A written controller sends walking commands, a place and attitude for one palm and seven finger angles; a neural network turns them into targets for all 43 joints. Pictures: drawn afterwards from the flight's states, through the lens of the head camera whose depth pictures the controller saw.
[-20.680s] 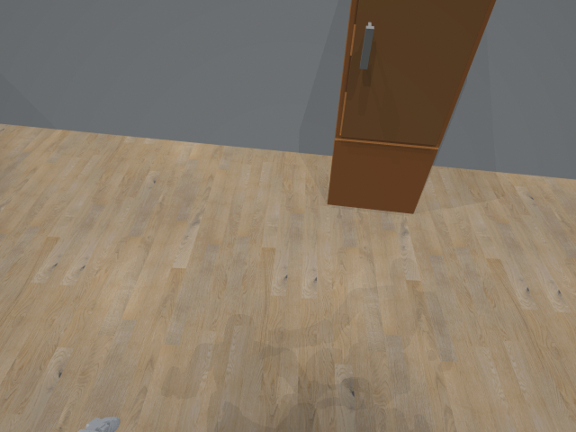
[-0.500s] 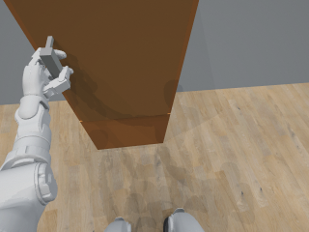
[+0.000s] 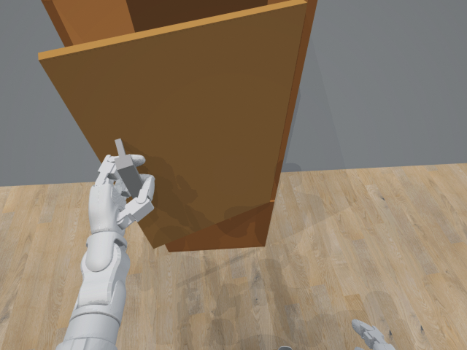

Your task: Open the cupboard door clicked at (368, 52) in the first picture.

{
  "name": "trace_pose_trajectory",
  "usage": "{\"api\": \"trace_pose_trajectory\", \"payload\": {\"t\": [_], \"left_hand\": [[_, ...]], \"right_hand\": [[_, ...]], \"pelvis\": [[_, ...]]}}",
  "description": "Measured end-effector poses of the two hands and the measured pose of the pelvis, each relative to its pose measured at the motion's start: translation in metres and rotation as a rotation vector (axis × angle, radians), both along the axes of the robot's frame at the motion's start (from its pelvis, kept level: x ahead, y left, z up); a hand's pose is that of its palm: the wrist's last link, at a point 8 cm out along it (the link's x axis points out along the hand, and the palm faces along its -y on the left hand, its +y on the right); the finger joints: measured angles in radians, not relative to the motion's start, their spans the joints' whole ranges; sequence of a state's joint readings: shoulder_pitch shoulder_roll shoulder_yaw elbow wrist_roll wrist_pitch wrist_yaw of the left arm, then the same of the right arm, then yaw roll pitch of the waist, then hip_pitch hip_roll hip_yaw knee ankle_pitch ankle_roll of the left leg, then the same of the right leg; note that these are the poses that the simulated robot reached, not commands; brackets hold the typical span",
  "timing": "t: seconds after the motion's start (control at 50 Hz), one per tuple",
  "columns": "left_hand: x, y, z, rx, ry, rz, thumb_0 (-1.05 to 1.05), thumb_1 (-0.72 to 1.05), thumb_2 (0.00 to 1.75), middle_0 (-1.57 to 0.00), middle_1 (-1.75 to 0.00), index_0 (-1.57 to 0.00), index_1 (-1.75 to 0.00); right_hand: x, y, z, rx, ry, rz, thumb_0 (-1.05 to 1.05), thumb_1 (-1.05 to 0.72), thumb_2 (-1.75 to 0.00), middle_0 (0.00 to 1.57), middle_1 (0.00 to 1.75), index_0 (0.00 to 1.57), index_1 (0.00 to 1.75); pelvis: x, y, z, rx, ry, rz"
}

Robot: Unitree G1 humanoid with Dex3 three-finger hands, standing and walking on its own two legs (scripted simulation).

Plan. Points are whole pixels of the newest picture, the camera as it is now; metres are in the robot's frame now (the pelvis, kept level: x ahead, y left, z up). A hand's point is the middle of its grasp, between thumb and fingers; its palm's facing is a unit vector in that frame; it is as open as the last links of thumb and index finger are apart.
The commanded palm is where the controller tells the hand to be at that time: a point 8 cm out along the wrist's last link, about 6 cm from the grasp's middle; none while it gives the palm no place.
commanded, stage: pull the door open along its arc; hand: left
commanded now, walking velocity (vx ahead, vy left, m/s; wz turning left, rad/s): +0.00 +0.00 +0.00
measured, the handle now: (132, 174) +0.40 +0.20 +0.06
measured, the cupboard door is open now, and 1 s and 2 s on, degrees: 21 43 48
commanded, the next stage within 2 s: open thumb and fingers to let go in 0.46 s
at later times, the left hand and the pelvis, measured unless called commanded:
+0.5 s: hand (207, 252) +0.26 +0.05 +0.07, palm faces +0.39 -0.92 -0.05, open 6.5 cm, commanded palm +0.20 +0.08 +0.06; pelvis +0.00 -0.04 +0.00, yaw +4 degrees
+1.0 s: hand (199, 248) +0.26 +0.06 +0.07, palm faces +0.46 -0.89 -0.02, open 11.1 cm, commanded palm +0.21 +0.09 +0.06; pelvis -0.01 -0.05 +0.00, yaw +4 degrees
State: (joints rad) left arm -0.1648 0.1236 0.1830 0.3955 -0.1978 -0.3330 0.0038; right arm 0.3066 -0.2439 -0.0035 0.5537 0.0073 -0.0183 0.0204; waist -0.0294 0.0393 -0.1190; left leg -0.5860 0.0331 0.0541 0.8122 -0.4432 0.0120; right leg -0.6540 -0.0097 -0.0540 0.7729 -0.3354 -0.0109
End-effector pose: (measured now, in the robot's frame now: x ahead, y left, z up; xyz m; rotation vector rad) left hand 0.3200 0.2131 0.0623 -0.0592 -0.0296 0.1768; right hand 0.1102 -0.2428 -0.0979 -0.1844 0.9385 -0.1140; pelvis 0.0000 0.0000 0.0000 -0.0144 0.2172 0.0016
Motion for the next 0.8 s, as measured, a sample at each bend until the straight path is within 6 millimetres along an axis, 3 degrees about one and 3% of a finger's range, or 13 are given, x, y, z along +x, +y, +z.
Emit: {"api": "trace_pose_trajectory", "payload": {"t": [0.14, 0.26, 0.38, 0.54, 0.66, 0.8], "left_hand": [[-0.042, -0.044, 0.002, -0.035, 0.009, 0.223, 0.03, 0.62, 0.77, -0.30, -1.34, -0.34, -1.29], [-0.067, -0.078, 0.006, 0.032, 0.041, 0.334, 0.02, 0.64, 0.80, -0.30, -1.34, -0.32, -1.31], [-0.087, -0.100, 0.009, 0.079, 0.067, 0.305, 0.02, 0.64, 0.76, -0.31, -1.32, -0.30, -1.33], [-0.106, -0.126, 0.012, 0.093, 0.101, 0.212, 0.02, 0.63, 0.71, -0.31, -1.31, -0.35, -1.35], [-0.100, -0.124, 0.010, 0.074, 0.097, 0.300, 0.02, 0.61, 0.76, -0.34, -1.32, -0.36, -1.34], [-0.097, -0.114, 0.011, 0.064, 0.079, 0.361, 0.01, 0.48, 0.72, -0.36, -1.31, -0.36, -1.32]], "right_hand": [[0.053, 0.023, 0.007, 0.036, -0.126, 0.141, 0.01, -0.91, -0.90, 0.20, 0.30, 0.20, 0.30], [0.074, 0.037, 0.008, 0.067, -0.169, 0.212, 0.01, -0.91, -0.90, 0.21, 0.30, 0.20, 0.30], [0.076, 0.033, 0.008, 0.085, -0.177, 0.207, 0.01, -0.91, -0.90, 0.21, 0.30, 0.20, 0.30], [0.073, 0.006, 0.012, 0.068, -0.190, 0.172, 0.01, -0.91, -0.90, 0.21, 0.30, 0.20, 0.30], [0.074, -0.011, 0.007, 0.019, -0.173, 0.176, 0.01, -0.91, -0.90, 0.21, 0.30, 0.20, 0.30], [0.070, -0.016, 0.006, 0.007, -0.152, 0.175, 0.01, -0.91, -0.90, 0.20, 0.30, 0.20, 0.30]], "pelvis": [[-0.005, -0.006, -0.001, 0.010, -0.031, 0.029], [-0.007, -0.015, -0.004, 0.018, -0.046, 0.047], [-0.005, -0.028, -0.004, 0.022, -0.074, 0.057], [-0.001, -0.043, -0.002, 0.028, -0.108, 0.060], [-0.006, -0.051, -0.002, 0.033, -0.111, 0.070], [-0.007, -0.055, -0.001, 0.040, -0.088, 0.070]]}}
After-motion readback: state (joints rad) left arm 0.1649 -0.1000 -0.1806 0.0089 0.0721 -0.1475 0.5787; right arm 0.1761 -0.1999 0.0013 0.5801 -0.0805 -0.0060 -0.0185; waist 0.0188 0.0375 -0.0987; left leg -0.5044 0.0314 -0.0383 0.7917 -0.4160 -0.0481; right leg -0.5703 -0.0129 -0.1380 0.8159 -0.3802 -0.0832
